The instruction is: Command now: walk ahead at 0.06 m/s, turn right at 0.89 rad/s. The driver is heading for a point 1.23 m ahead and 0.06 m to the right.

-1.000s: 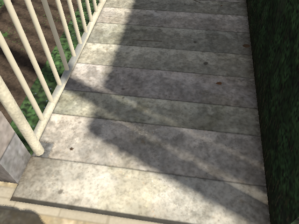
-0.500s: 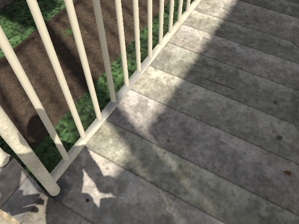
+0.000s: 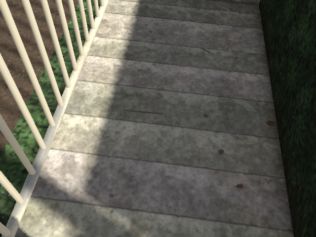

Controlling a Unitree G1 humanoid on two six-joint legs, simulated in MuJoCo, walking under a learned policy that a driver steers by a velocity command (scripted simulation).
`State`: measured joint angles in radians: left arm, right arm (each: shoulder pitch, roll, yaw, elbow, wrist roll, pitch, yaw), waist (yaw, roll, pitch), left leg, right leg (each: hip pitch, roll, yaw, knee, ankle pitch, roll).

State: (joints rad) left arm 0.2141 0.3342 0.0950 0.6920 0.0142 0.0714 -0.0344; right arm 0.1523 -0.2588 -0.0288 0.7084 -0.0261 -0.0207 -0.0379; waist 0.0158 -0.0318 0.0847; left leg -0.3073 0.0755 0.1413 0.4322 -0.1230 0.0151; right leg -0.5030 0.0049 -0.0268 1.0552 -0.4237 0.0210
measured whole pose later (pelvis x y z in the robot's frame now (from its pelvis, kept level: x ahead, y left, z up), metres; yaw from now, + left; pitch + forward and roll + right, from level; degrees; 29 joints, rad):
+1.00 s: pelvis +0.02 +0.00 +0.00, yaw -17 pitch -2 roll +0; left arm 0.26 0.21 0.01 0.85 0.01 0.00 0.03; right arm 0.15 -0.22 0.01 0.88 -0.02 -0.01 -0.01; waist 0.00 -0.01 0.03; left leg -0.14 -0.07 0.00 0.38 -0.21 0.07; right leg -0.18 0.02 0.08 0.41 -0.19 0.01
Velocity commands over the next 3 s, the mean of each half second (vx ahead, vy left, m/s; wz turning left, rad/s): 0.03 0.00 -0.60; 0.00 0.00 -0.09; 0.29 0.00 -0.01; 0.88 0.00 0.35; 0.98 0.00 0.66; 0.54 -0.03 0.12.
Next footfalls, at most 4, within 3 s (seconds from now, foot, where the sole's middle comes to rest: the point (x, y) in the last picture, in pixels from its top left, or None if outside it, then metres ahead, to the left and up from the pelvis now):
0.14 right None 0.04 -0.13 -0.78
0.54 left None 0.09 0.07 -0.78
1.50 right None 0.11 -0.17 -0.78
2.00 left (179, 198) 0.61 -0.08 -0.78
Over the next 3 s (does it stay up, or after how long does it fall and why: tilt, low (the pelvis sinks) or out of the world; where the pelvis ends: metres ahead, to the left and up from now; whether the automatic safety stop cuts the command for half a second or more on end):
stays up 1.28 0.06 -0.01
